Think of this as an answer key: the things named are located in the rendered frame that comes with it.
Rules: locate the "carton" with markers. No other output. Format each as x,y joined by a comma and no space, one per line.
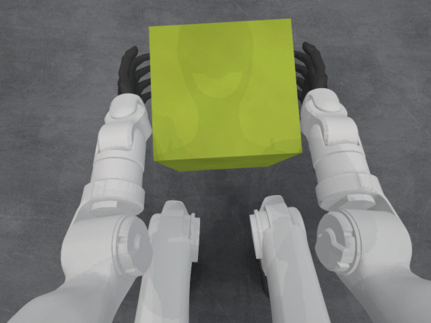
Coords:
224,95

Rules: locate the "left robot hand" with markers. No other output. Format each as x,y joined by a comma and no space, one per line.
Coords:
129,77

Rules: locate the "robot right thigh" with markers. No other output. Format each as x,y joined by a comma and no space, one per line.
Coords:
294,290

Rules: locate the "robot right forearm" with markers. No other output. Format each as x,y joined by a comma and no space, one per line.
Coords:
343,176

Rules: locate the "robot left forearm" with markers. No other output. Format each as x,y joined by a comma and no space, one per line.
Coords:
115,187

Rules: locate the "left robot upper arm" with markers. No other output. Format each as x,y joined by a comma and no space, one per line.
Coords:
101,259

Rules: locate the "right robot upper arm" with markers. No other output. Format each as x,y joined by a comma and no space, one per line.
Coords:
370,251

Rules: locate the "left robot shin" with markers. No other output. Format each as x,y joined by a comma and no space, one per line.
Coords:
156,218

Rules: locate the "right robot hand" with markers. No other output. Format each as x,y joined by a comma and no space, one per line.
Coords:
313,73

